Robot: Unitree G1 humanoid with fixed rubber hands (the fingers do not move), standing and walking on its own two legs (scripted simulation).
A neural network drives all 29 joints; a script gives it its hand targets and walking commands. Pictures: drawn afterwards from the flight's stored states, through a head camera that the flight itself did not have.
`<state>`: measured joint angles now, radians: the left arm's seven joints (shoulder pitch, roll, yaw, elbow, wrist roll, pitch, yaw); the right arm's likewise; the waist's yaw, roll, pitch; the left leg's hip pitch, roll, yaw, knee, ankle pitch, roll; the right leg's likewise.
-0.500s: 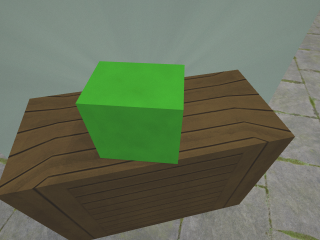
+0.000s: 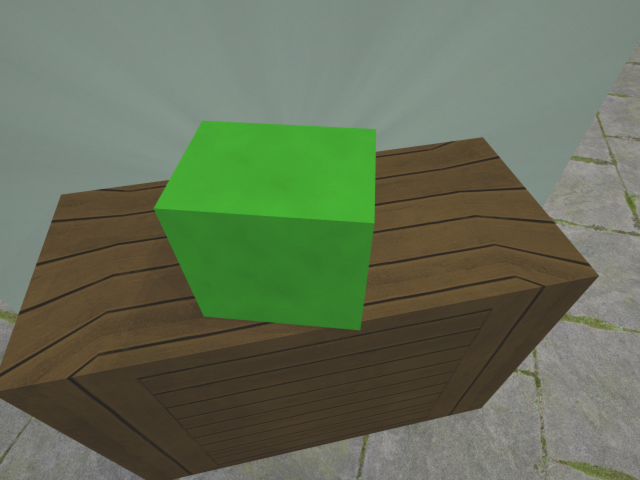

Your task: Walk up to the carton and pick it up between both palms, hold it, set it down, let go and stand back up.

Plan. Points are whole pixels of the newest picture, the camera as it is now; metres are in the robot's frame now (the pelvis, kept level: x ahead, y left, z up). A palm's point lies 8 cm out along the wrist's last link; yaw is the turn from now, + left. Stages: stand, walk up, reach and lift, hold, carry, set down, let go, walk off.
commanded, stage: stand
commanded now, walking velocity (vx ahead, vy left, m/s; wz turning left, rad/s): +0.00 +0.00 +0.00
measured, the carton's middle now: (284, 229) +0.47 +0.07 +0.04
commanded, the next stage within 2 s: walk up in 0.06 s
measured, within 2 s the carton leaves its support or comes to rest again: neither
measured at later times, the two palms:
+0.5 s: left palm out of the picture +0.05 +0.21 -0.14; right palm out of the picture -0.05 -0.26 -0.15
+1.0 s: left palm out of the picture +0.11 +0.19 -0.15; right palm (515, 394) +0.28 -0.28 -0.13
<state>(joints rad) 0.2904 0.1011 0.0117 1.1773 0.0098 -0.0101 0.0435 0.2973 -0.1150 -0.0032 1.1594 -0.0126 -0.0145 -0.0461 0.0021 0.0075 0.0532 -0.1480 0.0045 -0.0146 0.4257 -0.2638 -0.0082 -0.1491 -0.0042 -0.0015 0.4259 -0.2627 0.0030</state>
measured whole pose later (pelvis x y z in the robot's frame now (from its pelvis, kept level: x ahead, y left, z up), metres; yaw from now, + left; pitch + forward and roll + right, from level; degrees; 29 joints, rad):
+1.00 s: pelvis +0.13 -0.05 -0.02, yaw +8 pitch -3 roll +2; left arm 0.39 0.22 0.03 0.77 0.01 0.03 0.04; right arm 0.18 -0.20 -0.04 0.73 -0.02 0.00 -0.06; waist 0.00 -0.04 0.17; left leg -0.36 -0.01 0.06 0.63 -0.22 0.03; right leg -0.34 -0.02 -0.01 1.10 -0.63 0.02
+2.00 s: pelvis +0.11 -0.03 -0.01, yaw +15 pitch -1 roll +0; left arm 0.35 0.27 0.02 0.65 0.01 -0.02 0.00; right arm 0.28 -0.26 -0.01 0.67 0.00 0.00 0.02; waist 0.00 0.02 0.03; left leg -0.27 0.00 -0.04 0.57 -0.29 -0.01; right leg -0.24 -0.07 -0.04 0.56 -0.30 0.05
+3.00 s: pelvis +0.08 -0.03 -0.02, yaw +13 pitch -1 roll +1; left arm 0.36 0.28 0.03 0.64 0.01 -0.01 0.02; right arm 0.28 -0.30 -0.02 0.64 -0.02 0.04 0.04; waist -0.01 0.02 0.05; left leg -0.33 -0.01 0.02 0.61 -0.27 0.01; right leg -0.33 -0.04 0.08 0.62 -0.28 0.05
